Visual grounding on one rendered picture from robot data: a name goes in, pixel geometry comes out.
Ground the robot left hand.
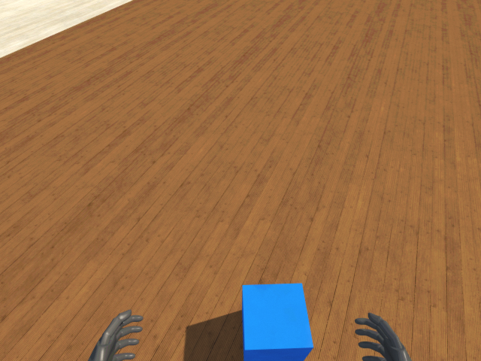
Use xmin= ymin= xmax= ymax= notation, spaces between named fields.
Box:
xmin=88 ymin=310 xmax=143 ymax=361

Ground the robot right hand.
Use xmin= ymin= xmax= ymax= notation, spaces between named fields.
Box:
xmin=355 ymin=313 xmax=412 ymax=361

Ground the carton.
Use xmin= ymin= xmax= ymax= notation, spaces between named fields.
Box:
xmin=242 ymin=284 xmax=313 ymax=361

